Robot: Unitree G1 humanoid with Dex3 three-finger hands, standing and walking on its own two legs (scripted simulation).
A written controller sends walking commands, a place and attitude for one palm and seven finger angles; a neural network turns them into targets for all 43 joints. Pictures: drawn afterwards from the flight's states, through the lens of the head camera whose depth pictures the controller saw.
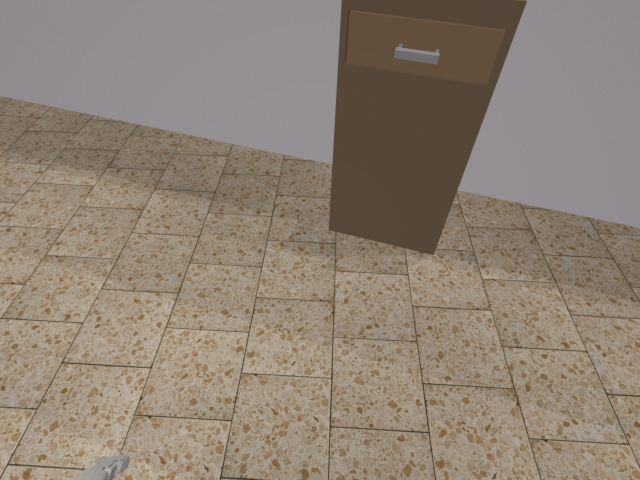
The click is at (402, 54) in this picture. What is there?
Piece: drawer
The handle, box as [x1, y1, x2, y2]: [394, 44, 439, 63]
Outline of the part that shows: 395,49 394,57 430,63 436,63 439,54 439,49 436,49 434,52 428,52 403,48 402,44 399,44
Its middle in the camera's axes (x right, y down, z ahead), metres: +0.27 -0.52 +1.07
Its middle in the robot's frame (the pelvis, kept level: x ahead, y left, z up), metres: +1.17 -0.21 +0.05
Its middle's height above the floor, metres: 0.82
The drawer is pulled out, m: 0.00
